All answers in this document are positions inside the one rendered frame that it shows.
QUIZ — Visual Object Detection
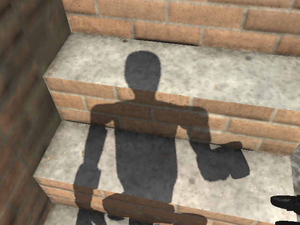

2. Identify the robot right hand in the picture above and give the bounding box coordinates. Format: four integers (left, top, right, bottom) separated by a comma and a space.
270, 195, 300, 225

